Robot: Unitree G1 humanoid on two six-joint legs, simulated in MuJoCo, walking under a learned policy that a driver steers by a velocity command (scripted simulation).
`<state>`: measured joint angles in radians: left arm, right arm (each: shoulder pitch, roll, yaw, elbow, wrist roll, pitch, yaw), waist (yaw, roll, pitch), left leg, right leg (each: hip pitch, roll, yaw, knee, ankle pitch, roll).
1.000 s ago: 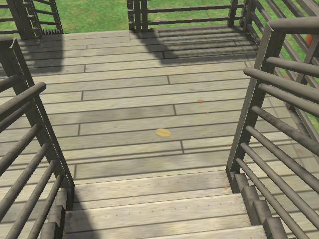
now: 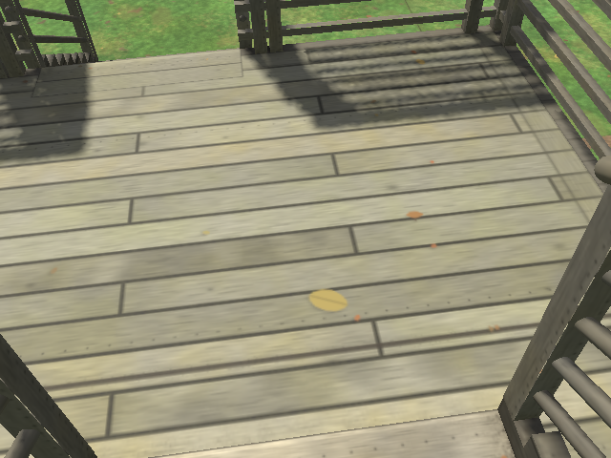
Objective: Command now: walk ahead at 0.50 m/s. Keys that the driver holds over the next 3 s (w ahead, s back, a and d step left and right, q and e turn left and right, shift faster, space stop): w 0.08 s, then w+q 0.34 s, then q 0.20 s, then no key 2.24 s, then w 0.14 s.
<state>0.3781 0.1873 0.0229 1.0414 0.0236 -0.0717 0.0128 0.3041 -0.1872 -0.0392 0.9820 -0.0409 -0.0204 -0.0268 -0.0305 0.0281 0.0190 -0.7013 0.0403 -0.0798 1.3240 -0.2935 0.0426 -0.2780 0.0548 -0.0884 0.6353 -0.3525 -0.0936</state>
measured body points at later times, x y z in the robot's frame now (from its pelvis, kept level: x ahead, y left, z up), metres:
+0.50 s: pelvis +0.26 +0.07 -0.17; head +0.27 +0.09 +0.28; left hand +0.27 +0.32 -0.32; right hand +0.29 -0.18 -0.31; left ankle +0.26 +0.13 -0.88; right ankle +0.29 -0.09 -0.76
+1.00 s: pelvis +0.45 +0.06 -0.32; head +0.46 +0.03 +0.13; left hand +0.40 +0.28 -0.45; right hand +0.59 -0.15 -0.47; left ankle +0.35 +0.15 -0.81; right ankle +0.53 +0.01 -1.05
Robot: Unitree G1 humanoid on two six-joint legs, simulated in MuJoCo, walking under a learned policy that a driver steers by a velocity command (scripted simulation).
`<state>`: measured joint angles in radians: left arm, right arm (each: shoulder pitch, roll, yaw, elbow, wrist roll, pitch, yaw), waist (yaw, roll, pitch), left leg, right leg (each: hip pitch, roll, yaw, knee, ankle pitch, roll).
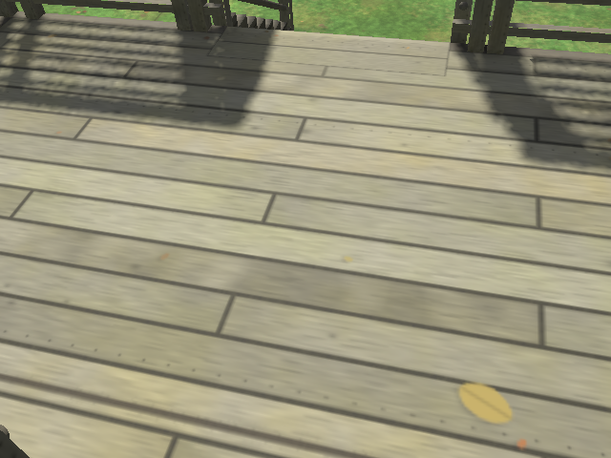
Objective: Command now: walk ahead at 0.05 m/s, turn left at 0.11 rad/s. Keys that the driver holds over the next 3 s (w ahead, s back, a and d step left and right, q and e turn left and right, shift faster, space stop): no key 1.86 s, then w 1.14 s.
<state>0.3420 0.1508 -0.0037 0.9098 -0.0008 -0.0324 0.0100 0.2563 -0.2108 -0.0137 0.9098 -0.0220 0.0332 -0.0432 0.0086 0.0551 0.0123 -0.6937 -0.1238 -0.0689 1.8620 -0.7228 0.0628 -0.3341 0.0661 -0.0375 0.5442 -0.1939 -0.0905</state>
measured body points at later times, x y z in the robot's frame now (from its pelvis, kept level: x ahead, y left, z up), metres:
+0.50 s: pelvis +0.03 +0.03 +0.00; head +0.01 +0.06 +0.45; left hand +0.03 +0.28 -0.16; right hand +0.17 -0.18 -0.11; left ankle +0.08 +0.12 -0.73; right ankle +0.07 -0.08 -0.72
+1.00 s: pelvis +0.07 +0.01 +0.01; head +0.06 -0.01 +0.46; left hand +0.13 +0.23 -0.13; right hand +0.09 -0.23 -0.15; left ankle +0.08 +0.12 -0.73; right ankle +0.06 -0.08 -0.73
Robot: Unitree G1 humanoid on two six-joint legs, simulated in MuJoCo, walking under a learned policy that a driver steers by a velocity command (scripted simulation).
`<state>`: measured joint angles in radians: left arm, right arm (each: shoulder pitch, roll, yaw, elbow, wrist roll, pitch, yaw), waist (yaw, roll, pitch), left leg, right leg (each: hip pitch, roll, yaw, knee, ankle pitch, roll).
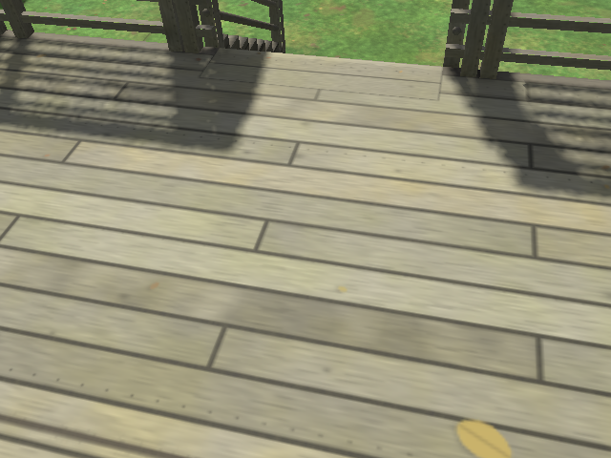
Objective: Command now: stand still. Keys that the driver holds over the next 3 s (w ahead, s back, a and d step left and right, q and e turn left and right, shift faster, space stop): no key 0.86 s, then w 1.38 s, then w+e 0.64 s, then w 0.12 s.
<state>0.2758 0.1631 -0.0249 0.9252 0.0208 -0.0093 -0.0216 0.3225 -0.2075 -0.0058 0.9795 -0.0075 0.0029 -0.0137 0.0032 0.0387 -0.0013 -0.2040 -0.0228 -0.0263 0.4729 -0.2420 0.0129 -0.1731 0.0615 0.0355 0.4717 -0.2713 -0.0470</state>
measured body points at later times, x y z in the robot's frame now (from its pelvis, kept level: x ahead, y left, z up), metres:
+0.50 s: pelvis +0.02 -0.02 +0.00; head +0.01 -0.02 +0.45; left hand +0.04 +0.21 -0.15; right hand +0.06 -0.25 -0.16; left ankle +0.01 +0.12 -0.74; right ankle -0.01 -0.09 -0.74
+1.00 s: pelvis +0.02 -0.01 +0.00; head +0.01 -0.01 +0.45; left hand +0.02 +0.21 -0.15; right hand +0.04 -0.24 -0.16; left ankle +0.01 +0.11 -0.74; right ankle -0.01 -0.09 -0.74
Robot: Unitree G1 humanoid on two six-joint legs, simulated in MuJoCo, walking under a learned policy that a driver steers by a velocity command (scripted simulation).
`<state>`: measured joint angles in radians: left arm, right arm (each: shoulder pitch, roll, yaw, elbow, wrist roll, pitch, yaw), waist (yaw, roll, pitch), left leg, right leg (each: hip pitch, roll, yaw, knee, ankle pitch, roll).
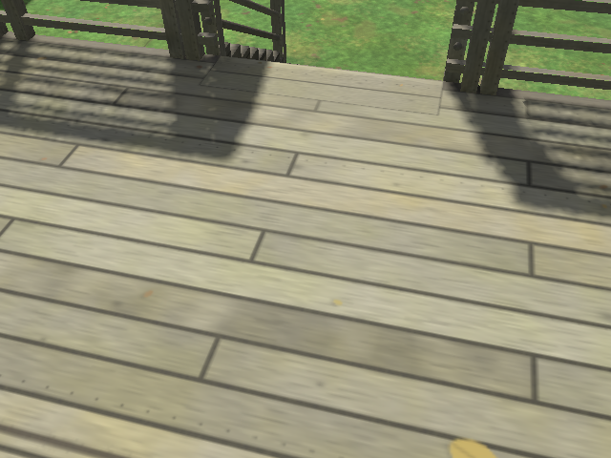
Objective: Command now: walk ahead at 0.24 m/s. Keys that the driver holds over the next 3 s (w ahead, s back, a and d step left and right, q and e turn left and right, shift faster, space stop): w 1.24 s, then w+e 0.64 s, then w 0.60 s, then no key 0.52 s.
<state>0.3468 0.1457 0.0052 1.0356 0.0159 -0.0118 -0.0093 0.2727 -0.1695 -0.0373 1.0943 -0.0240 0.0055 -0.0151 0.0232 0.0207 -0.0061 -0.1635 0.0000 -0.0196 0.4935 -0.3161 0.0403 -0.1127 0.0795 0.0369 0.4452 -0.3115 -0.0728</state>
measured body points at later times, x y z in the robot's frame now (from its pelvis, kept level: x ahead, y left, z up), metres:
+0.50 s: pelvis +0.20 -0.02 -0.06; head +0.23 -0.02 +0.39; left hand +0.40 +0.21 -0.18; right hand +0.04 -0.23 -0.19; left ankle -0.02 +0.12 -0.74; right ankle +0.37 -0.15 -0.77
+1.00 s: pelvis +0.51 -0.06 -0.17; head +0.53 -0.04 +0.28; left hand +0.41 +0.17 -0.33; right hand +0.68 -0.28 -0.29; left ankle +0.65 +0.02 -0.88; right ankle +0.39 -0.15 -0.90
